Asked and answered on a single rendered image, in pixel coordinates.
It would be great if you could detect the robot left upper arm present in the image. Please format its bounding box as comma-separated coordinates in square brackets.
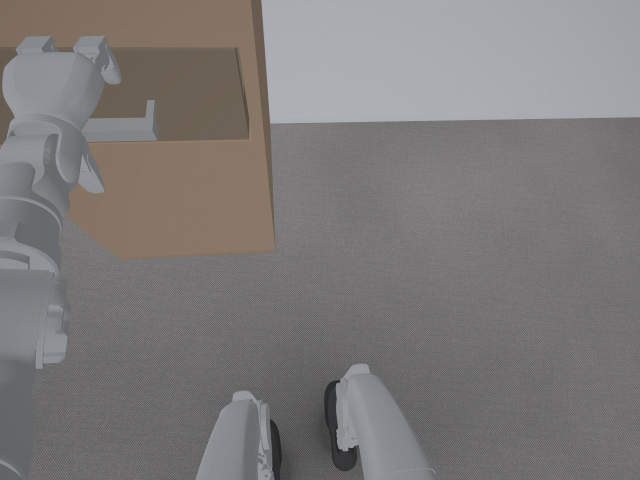
[0, 269, 71, 480]

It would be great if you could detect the robot left hand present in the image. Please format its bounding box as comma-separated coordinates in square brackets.
[2, 36, 122, 193]

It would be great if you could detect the robot left shin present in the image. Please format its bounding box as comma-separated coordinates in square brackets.
[219, 391, 274, 480]

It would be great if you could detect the robot right shin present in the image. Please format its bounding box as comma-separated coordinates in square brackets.
[336, 364, 385, 450]

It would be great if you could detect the handle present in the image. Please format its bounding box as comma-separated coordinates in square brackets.
[81, 100, 159, 142]

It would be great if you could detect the robot shin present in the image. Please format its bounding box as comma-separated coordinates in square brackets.
[336, 364, 385, 450]
[219, 391, 274, 480]

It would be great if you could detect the cabinet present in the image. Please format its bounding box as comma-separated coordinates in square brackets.
[0, 0, 275, 260]

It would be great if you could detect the robot left forearm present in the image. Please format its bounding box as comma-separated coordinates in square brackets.
[0, 114, 84, 276]

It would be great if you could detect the drawer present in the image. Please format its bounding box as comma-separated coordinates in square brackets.
[0, 47, 249, 145]

